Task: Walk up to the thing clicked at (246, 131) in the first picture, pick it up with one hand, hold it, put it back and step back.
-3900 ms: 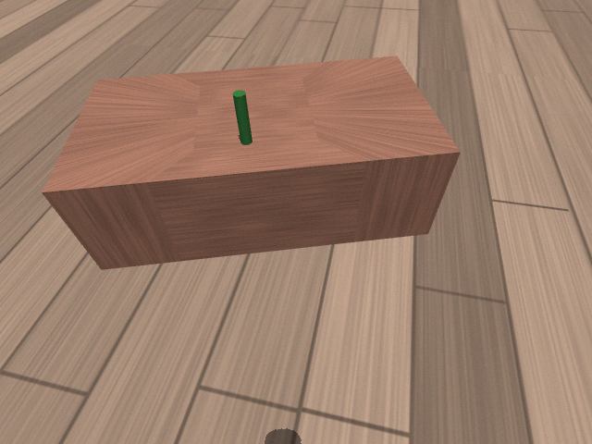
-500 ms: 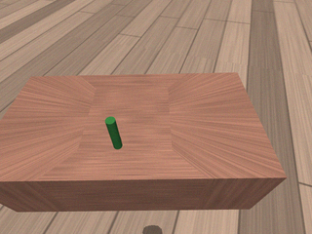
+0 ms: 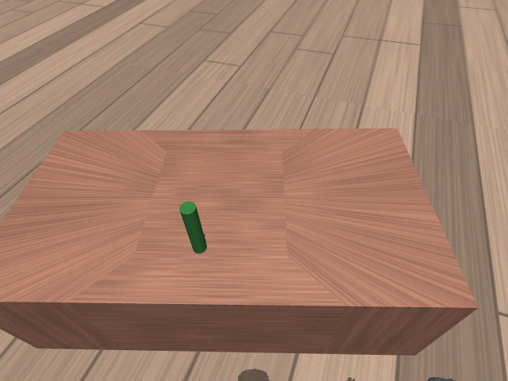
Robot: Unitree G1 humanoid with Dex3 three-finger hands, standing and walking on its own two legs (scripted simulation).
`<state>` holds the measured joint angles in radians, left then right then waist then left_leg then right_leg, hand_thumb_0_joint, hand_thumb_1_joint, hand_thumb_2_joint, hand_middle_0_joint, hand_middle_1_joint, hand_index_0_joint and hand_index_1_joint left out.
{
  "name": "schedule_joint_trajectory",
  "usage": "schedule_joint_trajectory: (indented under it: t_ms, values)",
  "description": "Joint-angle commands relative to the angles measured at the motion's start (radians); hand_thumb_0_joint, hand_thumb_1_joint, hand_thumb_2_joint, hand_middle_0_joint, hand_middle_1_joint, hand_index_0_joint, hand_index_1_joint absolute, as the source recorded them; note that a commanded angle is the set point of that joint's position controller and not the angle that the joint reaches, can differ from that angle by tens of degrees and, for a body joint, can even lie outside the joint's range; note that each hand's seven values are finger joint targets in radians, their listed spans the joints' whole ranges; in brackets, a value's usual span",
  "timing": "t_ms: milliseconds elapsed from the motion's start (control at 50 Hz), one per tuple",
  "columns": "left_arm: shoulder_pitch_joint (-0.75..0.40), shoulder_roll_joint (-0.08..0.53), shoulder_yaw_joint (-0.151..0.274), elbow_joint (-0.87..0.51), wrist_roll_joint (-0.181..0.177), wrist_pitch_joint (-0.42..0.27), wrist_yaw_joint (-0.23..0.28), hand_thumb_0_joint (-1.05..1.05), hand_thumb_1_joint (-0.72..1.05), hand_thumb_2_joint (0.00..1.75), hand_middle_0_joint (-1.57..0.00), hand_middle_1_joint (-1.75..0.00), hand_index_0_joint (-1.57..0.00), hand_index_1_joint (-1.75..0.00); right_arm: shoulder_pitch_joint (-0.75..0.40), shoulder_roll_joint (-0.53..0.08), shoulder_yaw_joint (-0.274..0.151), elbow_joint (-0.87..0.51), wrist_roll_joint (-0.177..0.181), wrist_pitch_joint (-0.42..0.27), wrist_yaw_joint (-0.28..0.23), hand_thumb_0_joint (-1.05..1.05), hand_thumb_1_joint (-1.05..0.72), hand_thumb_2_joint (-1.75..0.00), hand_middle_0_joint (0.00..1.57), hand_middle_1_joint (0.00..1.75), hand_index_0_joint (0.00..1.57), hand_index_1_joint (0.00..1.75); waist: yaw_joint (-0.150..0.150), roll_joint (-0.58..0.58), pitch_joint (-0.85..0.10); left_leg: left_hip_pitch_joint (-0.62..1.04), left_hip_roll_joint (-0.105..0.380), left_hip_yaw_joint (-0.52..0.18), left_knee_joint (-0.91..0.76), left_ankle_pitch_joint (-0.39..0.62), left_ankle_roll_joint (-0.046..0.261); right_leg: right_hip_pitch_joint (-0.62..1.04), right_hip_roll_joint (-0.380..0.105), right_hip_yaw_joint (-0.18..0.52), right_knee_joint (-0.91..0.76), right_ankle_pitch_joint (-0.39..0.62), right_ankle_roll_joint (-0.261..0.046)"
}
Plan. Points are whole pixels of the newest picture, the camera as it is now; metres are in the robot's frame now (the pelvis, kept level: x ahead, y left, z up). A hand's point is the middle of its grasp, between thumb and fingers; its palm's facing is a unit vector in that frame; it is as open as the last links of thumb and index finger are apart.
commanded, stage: walk up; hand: left
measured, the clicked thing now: (194, 229) +0.54 +0.20 -0.23
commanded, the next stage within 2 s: stand in 0.66 s
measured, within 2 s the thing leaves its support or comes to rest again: neither
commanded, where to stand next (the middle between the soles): +0.05 +0.00 m, yaw -1 degrees
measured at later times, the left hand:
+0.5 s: hand out of the picture +0.10 +0.24 -0.15, palm faces -0.01 -0.94 -0.34, open 7.4 cm
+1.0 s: hand out of the picture +0.08 +0.25 -0.15, palm faces -0.02 -0.94 -0.34, open 7.4 cm
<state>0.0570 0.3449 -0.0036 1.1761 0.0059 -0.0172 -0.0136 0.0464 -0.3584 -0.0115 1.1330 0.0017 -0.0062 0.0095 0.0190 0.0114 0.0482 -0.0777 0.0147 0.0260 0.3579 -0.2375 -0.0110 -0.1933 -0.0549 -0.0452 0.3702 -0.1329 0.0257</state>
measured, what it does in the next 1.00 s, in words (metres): stands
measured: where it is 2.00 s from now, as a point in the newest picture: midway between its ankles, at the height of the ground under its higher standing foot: outside the picture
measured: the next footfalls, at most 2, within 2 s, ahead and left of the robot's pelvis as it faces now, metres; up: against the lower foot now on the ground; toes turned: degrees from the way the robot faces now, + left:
none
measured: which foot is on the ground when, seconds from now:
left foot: down 0.00-1.00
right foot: down 0.00-1.00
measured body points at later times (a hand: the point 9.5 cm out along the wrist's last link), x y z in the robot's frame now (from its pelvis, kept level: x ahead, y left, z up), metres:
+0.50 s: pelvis +0.01 +0.00 +0.00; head +0.01 -0.01 +0.45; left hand +0.10 +0.29 -0.13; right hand +0.07 -0.31 -0.14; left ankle -0.03 +0.13 -0.75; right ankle +0.04 -0.13 -0.75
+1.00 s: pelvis +0.01 -0.01 +0.00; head +0.01 -0.01 +0.45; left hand +0.08 +0.29 -0.13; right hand +0.08 -0.31 -0.13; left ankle -0.03 +0.13 -0.75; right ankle +0.04 -0.13 -0.75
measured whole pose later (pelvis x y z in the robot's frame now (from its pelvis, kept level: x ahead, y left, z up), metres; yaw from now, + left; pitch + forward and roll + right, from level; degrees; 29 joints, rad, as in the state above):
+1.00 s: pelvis +0.01 -0.01 +0.00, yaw +0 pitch -2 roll +0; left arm 0.08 0.35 0.00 1.16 0.01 -0.01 -0.01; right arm 0.11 -0.35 0.00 1.13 -0.01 -0.01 0.00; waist 0.00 0.01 0.05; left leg -0.05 0.03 0.02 0.31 -0.22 -0.02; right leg -0.17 -0.04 -0.06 0.34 -0.13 0.01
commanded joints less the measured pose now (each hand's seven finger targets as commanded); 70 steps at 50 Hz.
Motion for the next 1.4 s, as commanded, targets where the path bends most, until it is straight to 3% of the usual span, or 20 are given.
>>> schedule_joint_trajectory:
  t_ms: [0,620,680,780,1100,1220,1380]
  values:
    - [-0.056,0.213,0.043,-0.056,-0.002,-0.025,0.018,0.0,0.9,0.9,-0.2,-0.3,-0.2,-0.3,-0.024,-0.212,-0.04,-0.041,-0.004,-0.016,-0.01,0.0,-0.9,-0.9,0.2,0.3,0.2,0.3,-0.009,-0.018,-0.096,-0.03,0.116,-0.081,-0.093,0.153,0.034,0.093,-0.095,0.092,-0.059,0.122,-0.027]
    - [-0.064,0.205,0.058,-0.089,0.008,-0.018,0.019,0.0,0.9,0.9,-0.2,-0.3,-0.2,-0.3,0.027,-0.204,-0.039,-0.05,-0.011,-0.013,-0.012,0.0,-0.9,-0.9,0.2,0.3,0.2,0.3,-0.017,-0.015,-0.079,-0.059,0.111,-0.076,-0.102,0.109,0.031,0.112,-0.086,0.091,-0.069,0.096,-0.031]
    - [-0.038,0.2,0.049,-0.081,0.0,-0.014,0.019,0.0,0.9,0.9,-0.2,-0.3,-0.2,-0.3,0.014,-0.212,-0.035,-0.055,-0.015,-0.023,-0.015,0.0,-0.9,-0.9,0.2,0.3,0.2,0.3,-0.013,-0.006,-0.081,-0.059,0.126,-0.092,-0.11,0.174,0.02,0.125,-0.091,0.093,-0.062,0.139,-0.033]
    - [-0.038,0.21,0.048,-0.084,0.003,-0.012,0.017,0.0,0.9,0.9,-0.2,-0.3,-0.2,-0.3,0.019,-0.208,-0.033,-0.055,-0.014,-0.025,-0.016,0.0,-0.9,-0.9,0.2,0.3,0.2,0.3,-0.018,-0.001,-0.085,-0.047,0.126,-0.088,-0.115,0.167,0.017,0.126,-0.094,0.094,-0.062,0.139,-0.038]
    - [-0.014,0.222,0.042,-0.085,0.005,-0.015,0.017,0.0,0.9,0.9,-0.2,-0.3,-0.2,-0.3,0.024,-0.202,-0.03,-0.058,-0.013,-0.016,-0.011,0.0,-0.9,-0.9,0.2,0.3,0.2,0.3,-0.016,-0.023,-0.055,-0.059,0.116,-0.092,-0.108,0.079,0.022,0.086,-0.085,0.093,-0.093,0.016,-0.034]
    - [-0.002,0.22,0.041,-0.085,0.003,-0.014,0.016,0.0,0.9,0.9,-0.2,-0.3,-0.2,-0.3,0.037,-0.206,-0.027,-0.057,-0.013,-0.02,-0.014,0.0,-0.9,-0.9,0.2,0.3,0.2,0.3,-0.018,-0.011,-0.07,-0.055,0.124,-0.094,-0.102,0.118,0.021,0.104,-0.094,0.097,-0.074,0.098,-0.039]
    - [-0.005,0.231,0.044,-0.084,0.001,-0.013,0.017,0.0,0.9,0.9,-0.2,-0.3,-0.2,-0.3,0.05,-0.203,-0.024,-0.054,-0.014,-0.017,-0.015,0.0,-0.9,-0.9,0.2,0.3,0.2,0.3,-0.021,-0.021,-0.076,-0.059,0.122,-0.092,-0.106,0.121,0.018,0.12,-0.093,0.093,-0.073,0.092,-0.041]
